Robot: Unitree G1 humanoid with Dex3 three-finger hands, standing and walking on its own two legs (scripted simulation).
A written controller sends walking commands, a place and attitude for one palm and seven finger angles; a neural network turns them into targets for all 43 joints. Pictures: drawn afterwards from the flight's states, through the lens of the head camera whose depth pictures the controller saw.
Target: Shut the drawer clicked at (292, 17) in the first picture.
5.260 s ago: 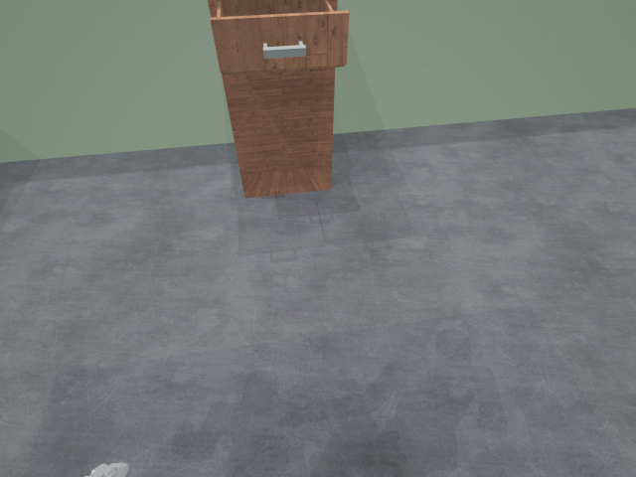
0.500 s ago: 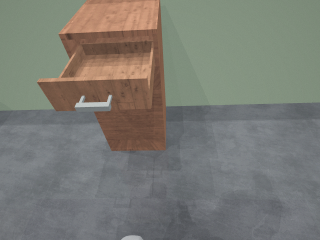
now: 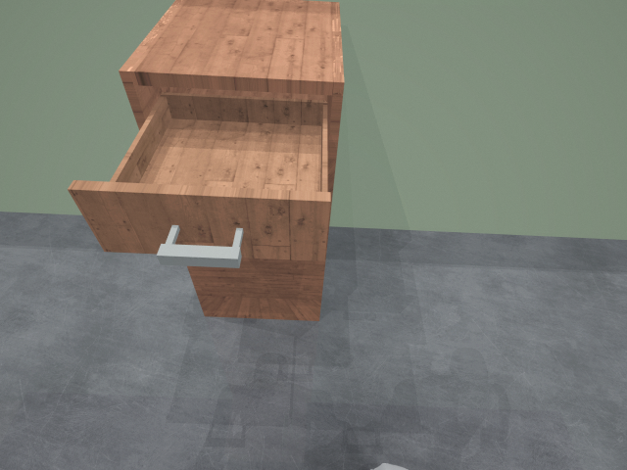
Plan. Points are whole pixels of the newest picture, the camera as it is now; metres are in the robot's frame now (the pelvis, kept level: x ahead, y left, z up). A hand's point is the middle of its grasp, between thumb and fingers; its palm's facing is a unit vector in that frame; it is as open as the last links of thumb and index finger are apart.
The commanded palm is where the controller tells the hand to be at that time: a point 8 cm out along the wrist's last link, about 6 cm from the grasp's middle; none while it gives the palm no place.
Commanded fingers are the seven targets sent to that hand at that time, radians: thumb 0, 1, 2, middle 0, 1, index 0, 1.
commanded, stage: take the last steps up to it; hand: left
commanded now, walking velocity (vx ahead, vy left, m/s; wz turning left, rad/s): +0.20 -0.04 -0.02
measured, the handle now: (203, 244) +0.41 +0.20 +0.03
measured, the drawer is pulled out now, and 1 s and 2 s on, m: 0.29 0.29 0.29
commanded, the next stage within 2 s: come to a stop and stand still in 0.14 s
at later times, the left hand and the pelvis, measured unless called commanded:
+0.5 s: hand (217, 448) +0.18 +0.16 -0.17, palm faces +0.03 -0.97 -0.24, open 7.2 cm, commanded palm none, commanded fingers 0.00 0.90 0.90 -0.20 -0.30 -0.20 -0.30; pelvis +0.12 -0.03 -0.01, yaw +0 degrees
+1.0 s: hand out of the picture +0.10 +0.16 -0.18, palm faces -0.01 -0.97 -0.23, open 7.3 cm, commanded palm none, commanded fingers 0.00 0.90 0.90 -0.20 -0.30 -0.20 -0.30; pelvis +0.09 -0.02 -0.01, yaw -3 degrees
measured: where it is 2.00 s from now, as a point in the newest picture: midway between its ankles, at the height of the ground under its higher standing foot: outside the picture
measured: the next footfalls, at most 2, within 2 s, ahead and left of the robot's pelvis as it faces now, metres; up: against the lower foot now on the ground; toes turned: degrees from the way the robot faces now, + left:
right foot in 0.20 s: +0.19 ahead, -0.13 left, +0.00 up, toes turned -9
left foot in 0.60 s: +0.19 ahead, +0.10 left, +0.00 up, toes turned +1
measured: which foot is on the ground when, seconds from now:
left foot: down 0.00-0.22, up 0.24-0.58, down 0.60-1.00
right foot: up 0.00-0.18, down 0.20-0.62, up 0.64-0.96, down 0.98-1.00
